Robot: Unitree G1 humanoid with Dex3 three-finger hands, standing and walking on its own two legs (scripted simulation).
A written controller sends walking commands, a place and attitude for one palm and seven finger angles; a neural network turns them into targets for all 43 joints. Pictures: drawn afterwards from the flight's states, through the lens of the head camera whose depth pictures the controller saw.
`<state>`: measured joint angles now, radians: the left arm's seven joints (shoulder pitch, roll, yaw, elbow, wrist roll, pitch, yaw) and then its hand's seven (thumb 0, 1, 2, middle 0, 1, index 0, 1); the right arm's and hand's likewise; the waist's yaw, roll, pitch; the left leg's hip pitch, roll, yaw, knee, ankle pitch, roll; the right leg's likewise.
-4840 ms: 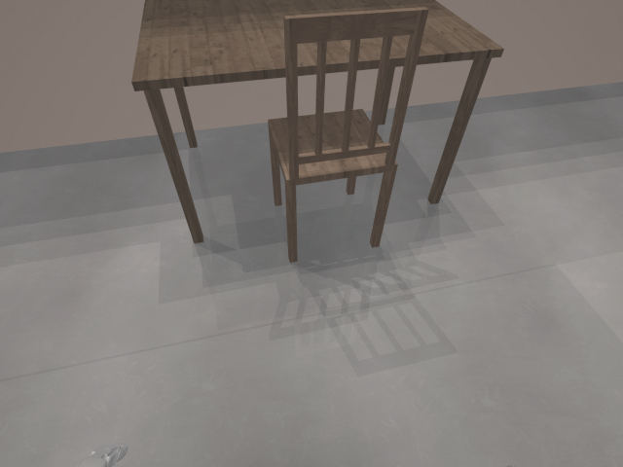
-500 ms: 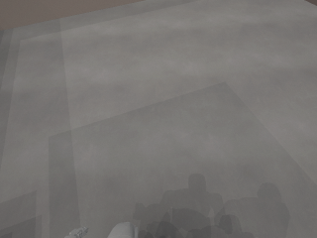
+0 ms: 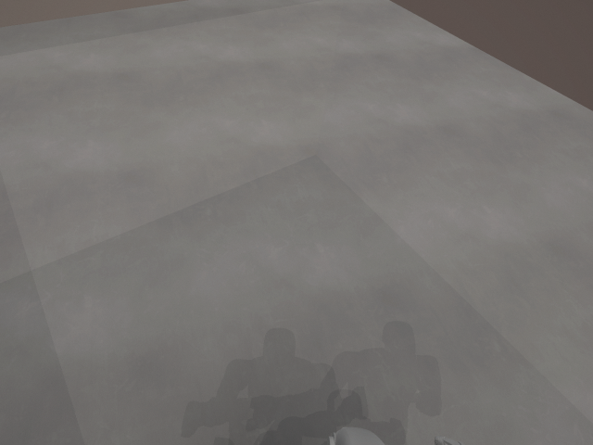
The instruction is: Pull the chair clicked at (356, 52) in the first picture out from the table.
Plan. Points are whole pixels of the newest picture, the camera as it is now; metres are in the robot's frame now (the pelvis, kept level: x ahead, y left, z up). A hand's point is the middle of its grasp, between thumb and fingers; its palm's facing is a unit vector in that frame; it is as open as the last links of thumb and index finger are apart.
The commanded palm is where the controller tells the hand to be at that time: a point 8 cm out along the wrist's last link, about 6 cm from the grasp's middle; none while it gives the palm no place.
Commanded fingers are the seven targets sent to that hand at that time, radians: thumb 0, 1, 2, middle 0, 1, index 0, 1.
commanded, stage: walk to a spot facing it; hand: left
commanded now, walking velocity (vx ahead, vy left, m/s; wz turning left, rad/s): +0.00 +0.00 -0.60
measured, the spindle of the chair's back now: out of the picture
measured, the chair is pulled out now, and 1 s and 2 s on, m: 0.00 0.00 0.00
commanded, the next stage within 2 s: turn to face it in 0.68 s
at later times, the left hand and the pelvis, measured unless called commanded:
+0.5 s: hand out of the picture +0.12 +0.08 -0.14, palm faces -0.26 -0.93 -0.26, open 7.4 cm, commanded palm none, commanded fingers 0.00 0.90 0.90 -0.20 -0.30 -0.20 -0.30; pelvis +0.00 -0.08 +0.00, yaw -17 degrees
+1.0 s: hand out of the picture +0.14 +0.09 -0.20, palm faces -0.19 -0.97 -0.16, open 7.4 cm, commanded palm none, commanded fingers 0.00 0.90 0.90 -0.20 -0.30 -0.20 -0.30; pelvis +0.16 -0.08 -0.02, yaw -17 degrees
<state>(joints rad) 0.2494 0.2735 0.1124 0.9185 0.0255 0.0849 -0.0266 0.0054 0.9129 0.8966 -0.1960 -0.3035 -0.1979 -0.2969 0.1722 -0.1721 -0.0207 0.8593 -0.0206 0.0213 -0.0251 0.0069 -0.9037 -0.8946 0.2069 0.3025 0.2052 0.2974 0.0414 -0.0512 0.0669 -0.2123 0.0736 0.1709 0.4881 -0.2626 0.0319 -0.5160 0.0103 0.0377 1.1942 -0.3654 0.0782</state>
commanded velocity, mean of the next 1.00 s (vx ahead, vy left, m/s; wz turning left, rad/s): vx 0.16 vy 0.00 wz -0.08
